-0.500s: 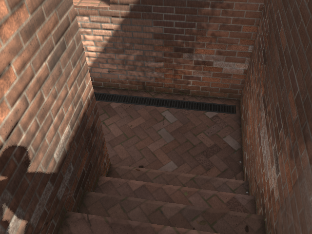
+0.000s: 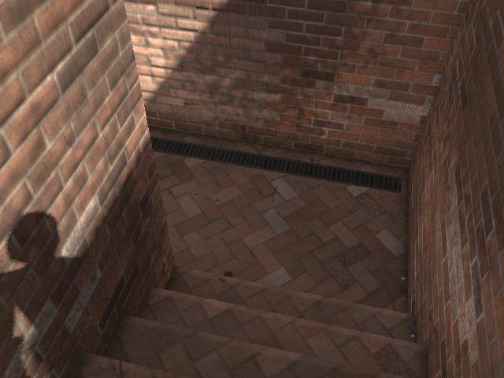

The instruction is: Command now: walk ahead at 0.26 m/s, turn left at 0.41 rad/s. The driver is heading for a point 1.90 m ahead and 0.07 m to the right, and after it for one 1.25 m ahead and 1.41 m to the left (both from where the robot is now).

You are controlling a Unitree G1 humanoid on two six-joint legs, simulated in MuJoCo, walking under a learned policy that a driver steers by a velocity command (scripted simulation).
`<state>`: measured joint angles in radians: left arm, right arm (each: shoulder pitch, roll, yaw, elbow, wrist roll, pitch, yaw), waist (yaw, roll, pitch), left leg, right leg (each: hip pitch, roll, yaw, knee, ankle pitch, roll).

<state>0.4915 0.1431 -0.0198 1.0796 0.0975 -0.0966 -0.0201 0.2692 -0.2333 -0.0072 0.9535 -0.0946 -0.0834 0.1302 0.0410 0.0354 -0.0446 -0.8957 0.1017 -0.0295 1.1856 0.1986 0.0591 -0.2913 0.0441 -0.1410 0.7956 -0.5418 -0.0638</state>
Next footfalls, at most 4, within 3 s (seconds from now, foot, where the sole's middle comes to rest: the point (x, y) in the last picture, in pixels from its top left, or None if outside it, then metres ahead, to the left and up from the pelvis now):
0.26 left None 0.25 0.18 -0.92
0.80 right None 0.23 -0.07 -0.92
1.26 left None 0.28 0.15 -0.92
1.98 left None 0.35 0.18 -0.92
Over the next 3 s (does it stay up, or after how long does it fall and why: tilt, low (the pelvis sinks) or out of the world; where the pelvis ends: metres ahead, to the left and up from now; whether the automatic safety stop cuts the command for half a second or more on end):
stays up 0.66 0.07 -0.52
